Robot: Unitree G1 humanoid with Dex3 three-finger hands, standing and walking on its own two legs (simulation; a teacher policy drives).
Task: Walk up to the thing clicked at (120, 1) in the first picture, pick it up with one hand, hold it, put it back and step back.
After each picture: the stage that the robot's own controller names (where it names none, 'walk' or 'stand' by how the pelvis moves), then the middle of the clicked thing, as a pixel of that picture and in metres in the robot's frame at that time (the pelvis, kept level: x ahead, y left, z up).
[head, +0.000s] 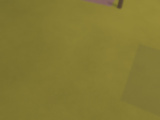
stand; out of the picture +2.11 -0.61 -0.65
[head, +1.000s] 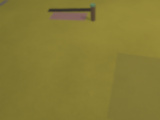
walk; (92, 12) +2.05 -0.09 -0.62
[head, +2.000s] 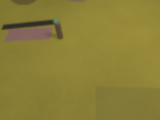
walk; (58, 29) +1.43 +0.31 -0.64
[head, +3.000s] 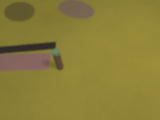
walk; (58, 60) +0.96 +0.29 -0.65
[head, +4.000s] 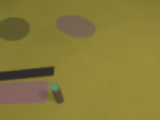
walk; (57, 93) +0.62 +0.25 -0.65
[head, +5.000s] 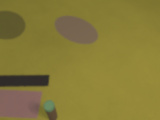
walk; (51, 111) +0.43 +0.21 -0.63
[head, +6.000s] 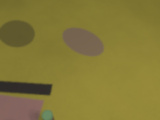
walk; out of the picture +0.42 +0.23 -0.65
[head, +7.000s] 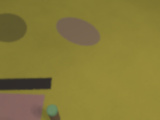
stand; (54, 115) +0.41 +0.18 -0.63
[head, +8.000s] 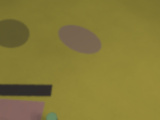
stand; out of the picture +0.38 +0.19 -0.65
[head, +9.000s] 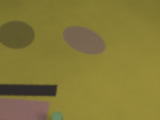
stand; out of the picture +0.40 +0.16 -0.66
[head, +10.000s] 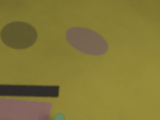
stand; out of the picture +0.39 +0.15 -0.66
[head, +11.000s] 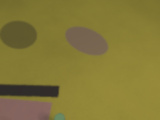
stand; out of the picture +0.39 +0.14 -0.66
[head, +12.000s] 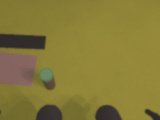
go down; (48, 80) +0.44 +0.16 -0.46
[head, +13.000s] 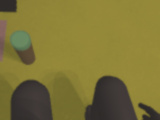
go down; (25, 50) +0.47 +0.20 -0.26
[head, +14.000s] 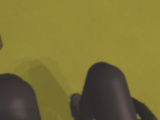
close in; out of the picture +0.46 +0.23 -0.19
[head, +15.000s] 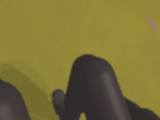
close; out of the picture +0.45 +0.26 -0.16
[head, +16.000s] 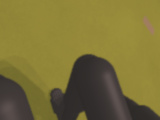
lift; out of the picture +0.42 +0.25 -0.16
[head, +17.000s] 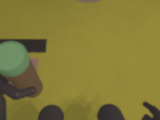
lift; (24, 76) +0.33 +0.17 +0.04
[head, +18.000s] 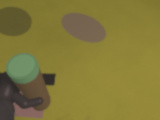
hold; (33, 87) +0.30 +0.16 +0.05
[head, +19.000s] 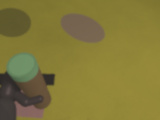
hold; (34, 86) +0.30 +0.16 +0.04
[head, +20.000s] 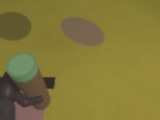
hold; (33, 86) +0.30 +0.16 +0.05
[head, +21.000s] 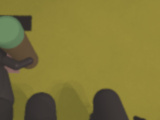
crouch; (20, 49) +0.42 +0.18 -0.03
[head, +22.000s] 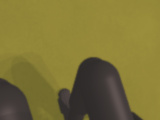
lower; out of the picture +0.44 +0.27 -0.16
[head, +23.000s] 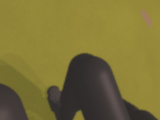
lower; out of the picture +0.45 +0.28 -0.17
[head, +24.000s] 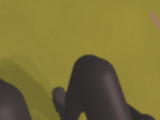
lower; out of the picture +0.44 +0.27 -0.16
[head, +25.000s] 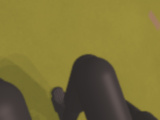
lower; out of the picture +0.43 +0.29 -0.16
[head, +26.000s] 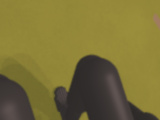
rest; out of the picture +0.42 +0.27 -0.16
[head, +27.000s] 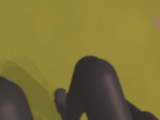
open; out of the picture +0.43 +0.27 -0.17
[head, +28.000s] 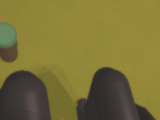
stand; (7, 46) +0.43 +0.24 -0.20
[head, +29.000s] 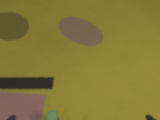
stand; out of the picture +0.38 +0.16 -0.57
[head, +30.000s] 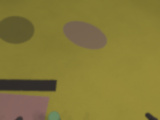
stand; out of the picture +0.39 +0.17 -0.60
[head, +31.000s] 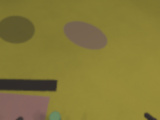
stand; out of the picture +0.39 +0.16 -0.60
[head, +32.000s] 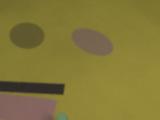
stand; out of the picture +0.41 +0.15 -0.65
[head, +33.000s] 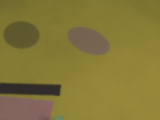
stand; out of the picture +0.38 +0.16 -0.66
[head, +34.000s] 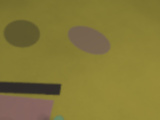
stand; out of the picture +0.38 +0.15 -0.66
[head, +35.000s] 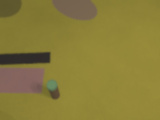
walk; (53, 90) +0.49 +0.18 -0.63
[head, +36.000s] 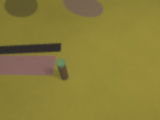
walk; (62, 70) +0.75 +0.21 -0.64
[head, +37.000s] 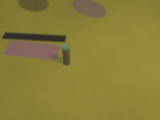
stand; (66, 55) +1.02 +0.15 -0.64
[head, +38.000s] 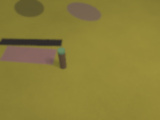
stand; (62, 58) +1.02 +0.18 -0.66
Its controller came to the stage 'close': yes
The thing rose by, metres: 0.68
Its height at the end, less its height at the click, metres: +0.00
